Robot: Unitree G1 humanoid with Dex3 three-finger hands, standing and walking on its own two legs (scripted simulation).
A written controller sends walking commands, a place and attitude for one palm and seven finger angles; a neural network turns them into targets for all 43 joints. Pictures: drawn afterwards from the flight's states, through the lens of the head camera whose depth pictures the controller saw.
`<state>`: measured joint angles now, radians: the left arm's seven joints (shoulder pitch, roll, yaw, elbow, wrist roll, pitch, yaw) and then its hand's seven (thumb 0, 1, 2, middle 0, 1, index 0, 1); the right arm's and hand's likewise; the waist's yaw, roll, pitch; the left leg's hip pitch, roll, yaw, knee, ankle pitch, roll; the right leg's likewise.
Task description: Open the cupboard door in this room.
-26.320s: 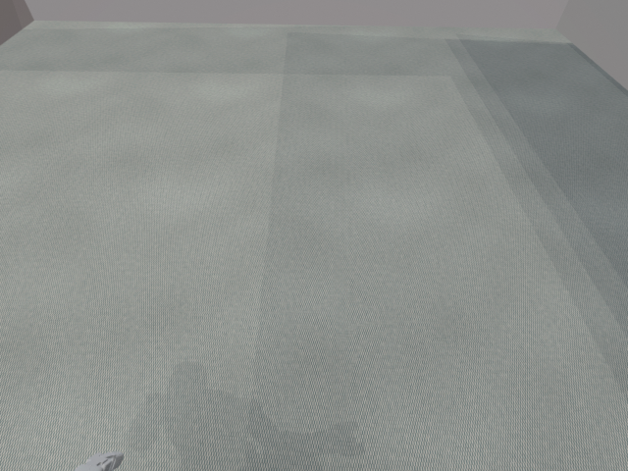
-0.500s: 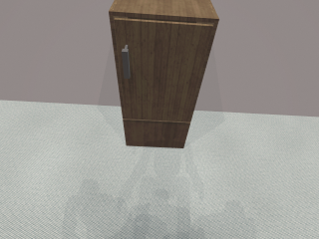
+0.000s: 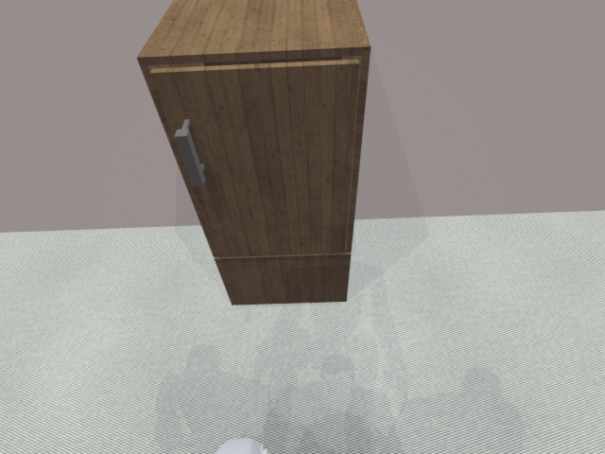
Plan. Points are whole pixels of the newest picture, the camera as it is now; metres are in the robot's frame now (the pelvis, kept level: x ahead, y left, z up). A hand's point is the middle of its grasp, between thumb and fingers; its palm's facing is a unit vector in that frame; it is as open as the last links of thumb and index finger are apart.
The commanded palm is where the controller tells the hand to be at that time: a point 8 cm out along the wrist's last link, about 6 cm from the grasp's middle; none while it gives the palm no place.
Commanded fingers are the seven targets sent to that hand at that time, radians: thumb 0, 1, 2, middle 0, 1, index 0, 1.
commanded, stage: take the last steps up to it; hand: left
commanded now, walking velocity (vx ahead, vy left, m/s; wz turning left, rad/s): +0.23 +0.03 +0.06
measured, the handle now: (192, 153) +0.70 +0.28 -0.01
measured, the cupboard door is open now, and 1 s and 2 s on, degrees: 0 0 0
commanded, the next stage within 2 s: come to a stop and stand still in 0.18 s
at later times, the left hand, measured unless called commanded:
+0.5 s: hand out of the picture +0.14 +0.22 -0.19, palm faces +0.05 -0.98 -0.19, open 7.4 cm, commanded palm none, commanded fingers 0.00 0.90 0.90 -0.20 -0.30 -0.20 -0.30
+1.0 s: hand (211, 419) +0.20 +0.17 -0.15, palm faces +0.03 -0.96 -0.29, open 7.4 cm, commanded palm none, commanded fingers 0.00 0.90 0.90 -0.20 -0.30 -0.20 -0.30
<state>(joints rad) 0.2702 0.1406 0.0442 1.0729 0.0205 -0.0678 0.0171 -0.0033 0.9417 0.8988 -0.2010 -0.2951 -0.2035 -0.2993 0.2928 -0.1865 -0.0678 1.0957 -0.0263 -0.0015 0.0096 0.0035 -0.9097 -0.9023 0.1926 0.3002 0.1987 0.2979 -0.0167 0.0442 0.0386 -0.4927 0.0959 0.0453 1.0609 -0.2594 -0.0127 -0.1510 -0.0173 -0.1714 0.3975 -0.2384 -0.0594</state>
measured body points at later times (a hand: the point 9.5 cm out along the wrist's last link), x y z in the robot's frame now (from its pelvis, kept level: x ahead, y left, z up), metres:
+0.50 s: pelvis +0.14 +0.05 -0.01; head +0.19 +0.06 +0.44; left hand +0.14 +0.28 -0.17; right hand +0.24 -0.18 -0.15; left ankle +0.17 +0.14 -0.74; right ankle +0.12 -0.09 -0.70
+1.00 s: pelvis +0.14 -0.02 +0.00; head +0.17 -0.06 +0.44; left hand +0.20 +0.22 -0.13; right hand +0.18 -0.28 -0.17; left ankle +0.08 +0.14 -0.66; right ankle +0.17 -0.13 -0.74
